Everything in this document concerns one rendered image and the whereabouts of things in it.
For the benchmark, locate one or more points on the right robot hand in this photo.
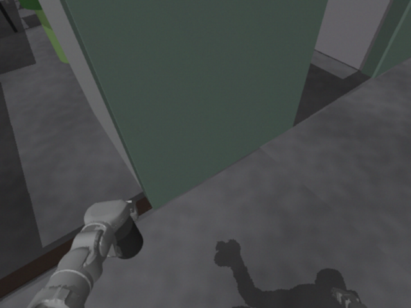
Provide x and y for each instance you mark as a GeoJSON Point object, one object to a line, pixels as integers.
{"type": "Point", "coordinates": [347, 299]}

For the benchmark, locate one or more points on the left robot hand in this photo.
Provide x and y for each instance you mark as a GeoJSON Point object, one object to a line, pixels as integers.
{"type": "Point", "coordinates": [114, 213]}

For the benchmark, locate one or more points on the can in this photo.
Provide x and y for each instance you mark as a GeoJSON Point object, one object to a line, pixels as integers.
{"type": "Point", "coordinates": [129, 239]}

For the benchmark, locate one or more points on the potted plant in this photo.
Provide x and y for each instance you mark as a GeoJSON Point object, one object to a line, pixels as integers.
{"type": "Point", "coordinates": [35, 5]}

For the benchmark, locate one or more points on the left robot arm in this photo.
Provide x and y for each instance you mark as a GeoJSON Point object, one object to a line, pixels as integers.
{"type": "Point", "coordinates": [72, 282]}

